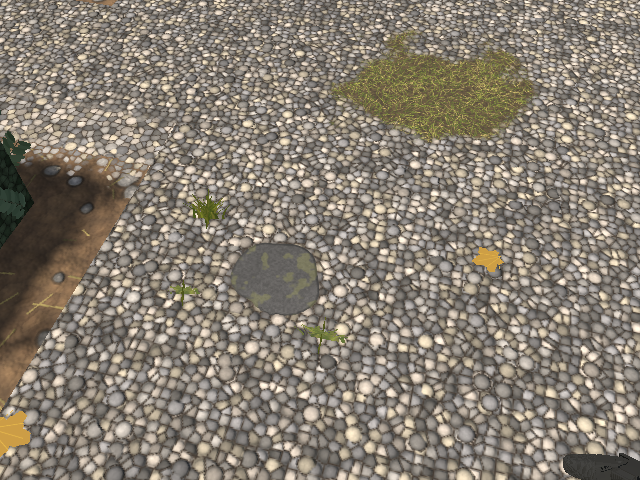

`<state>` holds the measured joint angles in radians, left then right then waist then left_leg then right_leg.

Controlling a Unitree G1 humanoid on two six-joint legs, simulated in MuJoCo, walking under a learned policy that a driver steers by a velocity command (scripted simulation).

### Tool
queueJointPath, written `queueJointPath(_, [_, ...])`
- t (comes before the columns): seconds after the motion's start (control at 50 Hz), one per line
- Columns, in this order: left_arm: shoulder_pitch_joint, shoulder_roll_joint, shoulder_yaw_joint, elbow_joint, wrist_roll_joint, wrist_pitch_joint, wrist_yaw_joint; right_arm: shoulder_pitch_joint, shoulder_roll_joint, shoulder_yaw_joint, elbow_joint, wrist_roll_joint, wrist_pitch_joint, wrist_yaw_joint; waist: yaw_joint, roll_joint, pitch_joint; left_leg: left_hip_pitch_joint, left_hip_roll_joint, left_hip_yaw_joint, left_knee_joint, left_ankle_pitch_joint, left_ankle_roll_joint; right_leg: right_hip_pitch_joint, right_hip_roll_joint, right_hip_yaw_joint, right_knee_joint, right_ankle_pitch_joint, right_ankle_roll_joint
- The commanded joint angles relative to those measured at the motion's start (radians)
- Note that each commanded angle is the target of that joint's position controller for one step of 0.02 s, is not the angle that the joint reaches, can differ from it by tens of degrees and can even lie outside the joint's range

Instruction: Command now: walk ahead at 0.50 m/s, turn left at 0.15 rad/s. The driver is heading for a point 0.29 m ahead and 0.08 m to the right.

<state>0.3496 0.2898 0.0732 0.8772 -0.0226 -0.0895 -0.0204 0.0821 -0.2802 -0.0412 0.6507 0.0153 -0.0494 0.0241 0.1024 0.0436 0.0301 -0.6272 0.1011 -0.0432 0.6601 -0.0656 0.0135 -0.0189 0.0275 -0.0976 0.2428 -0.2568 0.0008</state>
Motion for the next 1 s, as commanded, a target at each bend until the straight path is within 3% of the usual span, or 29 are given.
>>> queueJointPath(0.02, [-0.032,0.19,0.037,-0.046,-0.013,0.001,0.005,-0.076,-0.072,-0.015,-0.09,0.004,-0.017,0.01,-0.039,-0.11,0.021,0.072,-0.028,0.036,-0.081,-0.007,0.021,-0.029,-0.284,0.145,-0.058,0.296,-0.174])
queueJointPath(0.04, [-0.029,0.198,0.038,-0.038,-0.015,0.008,0.007,-0.068,-0.083,-0.02,-0.092,0.002,-0.017,0.011,-0.053,-0.118,0.015,0.102,-0.041,0.048,-0.103,-0.036,0.035,-0.007,-0.294,0.143,-0.027,0.343,-0.164])
queueJointPath(0.06, [-0.041,0.205,0.037,-0.034,-0.017,0.014,0.009,-0.016,-0.099,-0.03,-0.081,-0.002,-0.018,0.01,-0.095,-0.121,-0.013,0.194,-0.066,0.072,-0.141,-0.038,0.053,-0.004,-0.285,0.122,0.042,0.463,-0.146])
queueJointPath(0.08, [-0.034,0.188,0.028,-0.028,-0.018,0.018,0.01,0.097,-0.133,-0.051,-0.046,-0.008,-0.017,0.005,-0.154,-0.108,-0.081,0.381,-0.096,0.094,-0.174,-0.029,0.077,-0.042,-0.245,0.091,0.189,0.593,-0.122])
queueJointPath(0.1, [-0.033,0.147,0.008,-0.035,-0.003,0.016,0.012,0.262,-0.191,-0.079,-0.009,-0.013,-0.014,-0.007,-0.231,-0.078,-0.189,0.639,-0.034,0.025,-0.149,-0.012,0.114,-0.175,-0.193,0.056,0.413,0.519,-0.082])
queueJointPath(0.12, [0.027,0.046,-0.026,-0.077,0.021,0.003,0.01,0.358,-0.304,-0.098,-0.004,-0.042,-0.007,-0.02,-0.218,0.147,-0.329,0.977,0.247,-0.398,-0.19,-0.023,0.251,-0.537,-0.047,0.009,0.819,0.105,0.003])
queueJointPath(0.14, [0.039,0.074,-0.024,-0.059,0.012,-0.013,0.01,0.366,-0.26,-0.083,-0.005,-0.033,-0.007,-0.016,-0.219,0.204,-0.428,0.992,0.332,-0.654,-0.306,0.078,0.325,-0.645,0.009,0.163,0.994,-0.344,0.014])
queueJointPath(0.16, [-0.01,0.154,0.001,-0.065,-0.014,-0.014,0.008,0.3,-0.199,-0.061,-0.008,-0.03,-0.01,-0.011,-0.208,0.127,-0.299,0.886,0.296,-0.491,-0.291,0.201,0.292,-0.704,-0.043,0.197,1.068,-0.322,0.011])
queueJointPath(0.18, [-0.055,0.146,-0.002,-0.074,-0.013,-0.01,0.01,0.236,-0.159,-0.048,-0.011,-0.025,-0.013,-0.008,-0.175,0.09,-0.211,0.765,0.246,-0.328,-0.28,0.357,0.264,-0.699,-0.086,0.166,1.04,-0.267,0.01])
queueJointPath(0.2, [-0.077,0.132,-0.002,-0.072,0.004,-0.002,0.016,0.175,-0.123,-0.039,-0.007,-0.021,-0.015,-0.002,-0.141,0.038,-0.155,0.656,0.194,-0.231,-0.298,0.427,0.238,-0.671,-0.12,0.148,0.973,-0.215,0.015])
queueJointPath(0.22, [-0.098,0.121,0.0,-0.071,0.017,0.016,0.025,0.137,-0.098,-0.032,-0.005,-0.023,-0.019,0.002,-0.116,0.028,-0.114,0.553,0.148,-0.17,-0.341,0.468,0.206,-0.603,-0.142,0.139,0.918,-0.171,0.011])
queueJointPath(0.24, [-0.049,0.096,-0.005,-0.06,0.013,0.032,0.026,0.116,-0.11,-0.035,0.001,-0.03,-0.025,0.001,-0.078,0.076,-0.125,0.478,0.164,-0.142,-0.359,0.54,0.232,-0.521,-0.142,0.143,0.898,-0.144,0.027])
queueJointPath(0.28, [-0.027,0.065,-0.014,-0.048,0.019,0.049,0.028,0.08,-0.103,-0.036,0.018,-0.031,-0.035,-0.004,-0.049,0.065,-0.113,0.412,0.134,-0.06,-0.386,0.595,0.238,-0.461,-0.13,0.134,0.783,-0.079,0.054])
queueJointPath(0.34, [-0.12,0.036,-0.03,-0.064,0.031,0.05,0.027,0.075,-0.122,-0.041,0.048,-0.026,-0.027,-0.021,-0.068,0.047,-0.118,0.399,0.097,0.016,-0.391,0.576,0.207,-0.403,-0.116,0.116,0.545,0.088,0.049])
queueJointPath(0.42, [-0.197,0.064,-0.025,-0.077,0.028,0.056,0.02,0.119,-0.136,-0.041,0.106,-0.024,-0.014,-0.025,-0.099,0.05,-0.128,0.443,0.115,-0.001,-0.376,0.452,0.196,-0.338,-0.088,0.122,0.395,0.184,0.031])
queueJointPath(0.48, [-0.191,0.082,-0.015,-0.068,0.042,0.054,0.018,0.1,-0.117,-0.032,0.135,-0.006,-0.003,-0.026,-0.069,0.035,-0.11,0.43,0.086,-0.015,-0.295,0.242,0.147,-0.235,-0.066,0.109,0.229,0.255,-0.015])
queueJointPath(0.5, [-0.187,0.114,-0.006,-0.065,0.048,0.053,0.022,0.146,-0.089,-0.023,0.153,-0.013,-0.004,-0.027,-0.078,-0.009,-0.113,0.416,0.04,-0.006,-0.253,0.131,0.1,-0.162,-0.102,0.15,0.168,0.436,-0.037])
queueJointPath(0.52, [-0.202,0.178,0.006,-0.076,0.05,0.055,0.031,0.225,-0.07,-0.017,0.164,-0.04,-0.01,-0.027,-0.135,-0.107,-0.145,0.369,-0.032,0.031,-0.192,-0.06,0.048,-0.061,-0.198,0.231,0.211,0.693,-0.077])
queueJointPath(0.54, [-0.238,0.141,-0.005,-0.073,0.046,0.066,0.036,0.315,-0.028,-0.006,0.189,-0.045,-0.007,-0.032,-0.182,-0.203,-0.183,0.327,-0.072,0.056,-0.182,-0.25,0.001,-0.023,-0.256,0.294,0.224,0.644,-0.171])
queueJointPath(0.56, [-0.27,0.079,-0.017,-0.077,0.032,0.075,0.03,0.267,-0.048,-0.004,0.189,-0.042,0.006,-0.042,-0.152,-0.192,-0.162,0.355,-0.069,0.054,-0.206,-0.254,-0.017,-0.08,-0.236,0.307,0.204,0.491,-0.184])
queueJointPath(0.58, [-0.293,0.061,-0.022,-0.077,0.028,0.081,0.023,0.229,-0.078,-0.012,0.187,-0.032,0.022,-0.048,-0.141,-0.161,-0.128,0.363,-0.069,0.058,-0.219,-0.235,-0.015,-0.127,-0.196,0.278,0.193,0.376,-0.155])
queueJointPath(0.64, [-0.3,0.08,-0.019,-0.055,0.028,0.072,0.011,0.204,-0.099,-0.019,0.198,-0.03,0.057,-0.059,-0.13,-0.133,-0.097,0.407,-0.058,0.049,-0.239,-0.158,-0.011,-0.169,-0.146,0.23,0.211,0.359,-0.102])
queueJointPath(0.76, [-0.3,0.074,-0.018,0.007,0.024,0.065,0.018,0.199,-0.083,-0.02,0.247,-0.022,0.06,-0.063,-0.118,-0.072,-0.134,0.46,-0.045,0.049,-0.234,-0.02,-0.018,-0.103,-0.125,0.195,0.265,0.545,-0.111])
queueJointPath(0.88, [-0.333,0.067,-0.016,0.05,0.022,0.081,0.024,0.2,-0.067,-0.019,0.298,-0.024,0.07,-0.067,-0.121,-0.049,-0.089,0.462,-0.047,0.059,-0.252,-0.072,-0.021,-0.127,-0.107,0.183,0.244,0.432,-0.107])
queueJointPath(1.0, [-0.343,0.062,-0.014,0.087,0.022,0.093,0.037,0.209,-0.059,-0.014,0.343,-0.025,0.062,-0.07,-0.117,-0.049,-0.052,0.436,-0.047,0.066,-0.27,-0.134,-0.022,-0.135,-0.09,0.173,0.222,0.311,-0.093])
